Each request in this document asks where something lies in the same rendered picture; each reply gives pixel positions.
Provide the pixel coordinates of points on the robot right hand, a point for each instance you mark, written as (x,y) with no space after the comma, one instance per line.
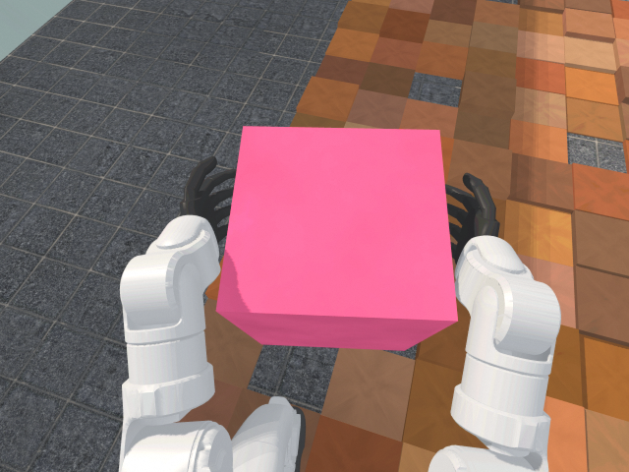
(480,218)

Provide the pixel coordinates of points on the robot left shin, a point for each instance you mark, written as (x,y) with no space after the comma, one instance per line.
(289,465)

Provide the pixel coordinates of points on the robot left upper arm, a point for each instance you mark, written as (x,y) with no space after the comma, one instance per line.
(200,446)

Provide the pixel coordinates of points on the right robot forearm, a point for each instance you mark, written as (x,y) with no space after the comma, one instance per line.
(510,345)

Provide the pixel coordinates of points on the left robot forearm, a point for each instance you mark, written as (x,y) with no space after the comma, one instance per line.
(164,323)

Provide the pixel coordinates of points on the robot left hand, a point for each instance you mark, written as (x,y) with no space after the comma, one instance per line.
(198,201)

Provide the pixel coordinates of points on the robot left thigh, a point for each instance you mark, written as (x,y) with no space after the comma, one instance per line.
(268,435)

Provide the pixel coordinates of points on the robot right upper arm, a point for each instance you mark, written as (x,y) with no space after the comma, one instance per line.
(458,458)

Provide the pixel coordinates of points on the carton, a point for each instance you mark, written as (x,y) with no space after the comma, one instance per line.
(339,238)

